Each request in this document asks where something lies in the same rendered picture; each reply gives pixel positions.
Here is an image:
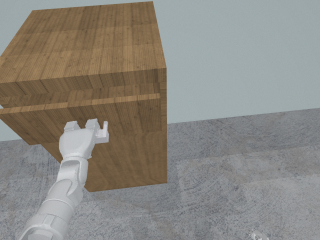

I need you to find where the right robot hand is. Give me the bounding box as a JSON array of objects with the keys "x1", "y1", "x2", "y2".
[{"x1": 248, "y1": 229, "x2": 269, "y2": 240}]

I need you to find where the drawer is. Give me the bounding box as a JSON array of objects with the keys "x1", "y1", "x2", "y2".
[{"x1": 0, "y1": 83, "x2": 162, "y2": 145}]

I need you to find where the left robot hand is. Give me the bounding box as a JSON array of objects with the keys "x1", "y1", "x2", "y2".
[{"x1": 59, "y1": 118, "x2": 101, "y2": 160}]

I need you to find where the left robot forearm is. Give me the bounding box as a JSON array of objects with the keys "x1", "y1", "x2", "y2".
[{"x1": 16, "y1": 156, "x2": 89, "y2": 240}]

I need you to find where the cabinet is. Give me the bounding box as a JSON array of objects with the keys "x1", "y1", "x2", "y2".
[{"x1": 0, "y1": 1, "x2": 168, "y2": 192}]

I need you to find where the handle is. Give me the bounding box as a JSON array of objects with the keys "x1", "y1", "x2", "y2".
[{"x1": 95, "y1": 121, "x2": 109, "y2": 144}]

